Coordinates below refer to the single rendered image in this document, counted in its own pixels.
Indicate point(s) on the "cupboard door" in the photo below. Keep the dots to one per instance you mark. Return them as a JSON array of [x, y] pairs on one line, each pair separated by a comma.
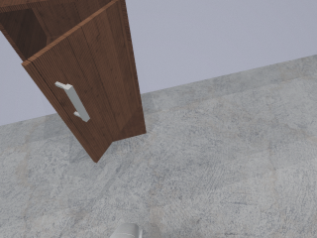
[[94, 58]]

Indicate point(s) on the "robot left thigh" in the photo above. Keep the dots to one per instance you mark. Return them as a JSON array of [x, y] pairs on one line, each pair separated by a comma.
[[128, 230]]

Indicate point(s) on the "handle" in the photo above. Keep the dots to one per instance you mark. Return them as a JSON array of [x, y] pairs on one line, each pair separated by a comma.
[[71, 93]]

